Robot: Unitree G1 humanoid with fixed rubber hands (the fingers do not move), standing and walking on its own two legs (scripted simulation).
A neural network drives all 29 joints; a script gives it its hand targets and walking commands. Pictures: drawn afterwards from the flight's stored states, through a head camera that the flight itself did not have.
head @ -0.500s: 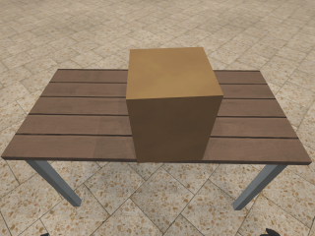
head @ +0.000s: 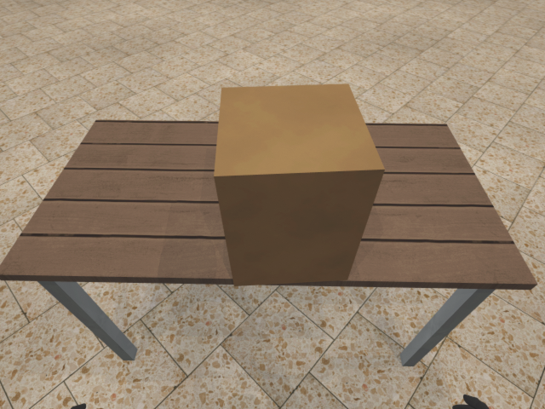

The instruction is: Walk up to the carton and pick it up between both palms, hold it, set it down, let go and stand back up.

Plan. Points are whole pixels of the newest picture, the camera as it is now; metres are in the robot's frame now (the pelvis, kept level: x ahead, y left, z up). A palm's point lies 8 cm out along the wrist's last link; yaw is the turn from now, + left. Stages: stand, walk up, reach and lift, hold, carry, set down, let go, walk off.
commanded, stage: walk up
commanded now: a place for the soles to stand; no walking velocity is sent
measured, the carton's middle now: (288, 190) +0.49 -0.04 +0.03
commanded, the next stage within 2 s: reach and lift in 0.06 s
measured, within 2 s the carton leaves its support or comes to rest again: neither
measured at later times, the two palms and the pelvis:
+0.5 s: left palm (104, 392) +0.18 +0.26 -0.08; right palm (493, 399) +0.15 -0.31 -0.07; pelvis +0.01 +0.00 -0.01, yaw +0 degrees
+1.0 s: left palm (107, 382) +0.19 +0.24 -0.05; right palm (453, 370) +0.18 -0.26 -0.05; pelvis +0.02 -0.01 +0.01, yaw +0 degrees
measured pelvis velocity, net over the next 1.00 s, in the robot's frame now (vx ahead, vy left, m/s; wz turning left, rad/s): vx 0.02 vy -0.01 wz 0.00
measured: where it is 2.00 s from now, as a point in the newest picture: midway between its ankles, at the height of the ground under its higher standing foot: outside the picture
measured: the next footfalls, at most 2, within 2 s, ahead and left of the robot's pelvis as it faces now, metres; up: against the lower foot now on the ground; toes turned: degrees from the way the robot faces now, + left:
none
